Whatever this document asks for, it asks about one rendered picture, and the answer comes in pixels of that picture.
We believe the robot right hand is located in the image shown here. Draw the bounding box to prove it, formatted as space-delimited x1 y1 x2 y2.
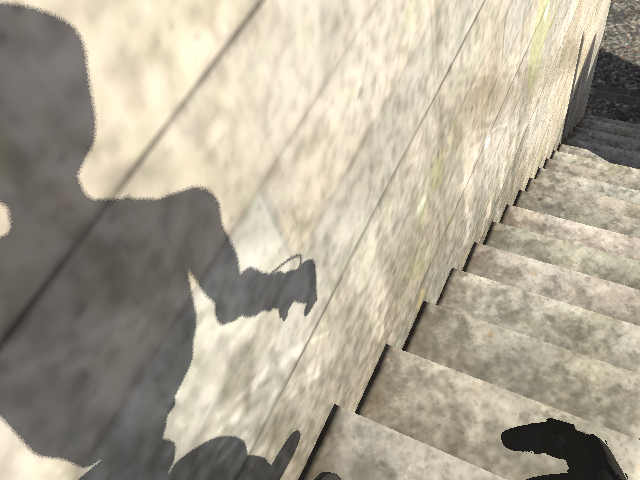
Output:
501 418 628 480

